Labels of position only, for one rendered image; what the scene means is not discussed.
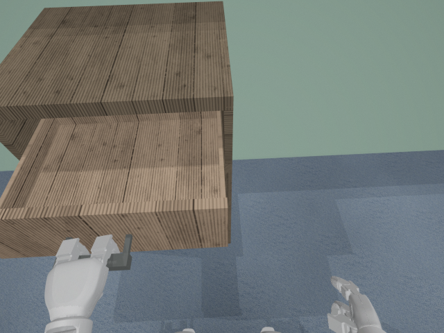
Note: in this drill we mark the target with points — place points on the handle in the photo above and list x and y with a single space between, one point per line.
117 261

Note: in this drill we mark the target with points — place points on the left robot forearm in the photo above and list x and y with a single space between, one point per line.
70 324

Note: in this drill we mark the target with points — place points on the cabinet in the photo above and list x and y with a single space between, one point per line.
91 61

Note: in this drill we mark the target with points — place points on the left robot hand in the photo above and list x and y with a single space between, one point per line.
74 286

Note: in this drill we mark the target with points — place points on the drawer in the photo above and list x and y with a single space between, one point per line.
159 177

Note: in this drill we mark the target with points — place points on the right robot hand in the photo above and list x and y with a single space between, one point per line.
360 312

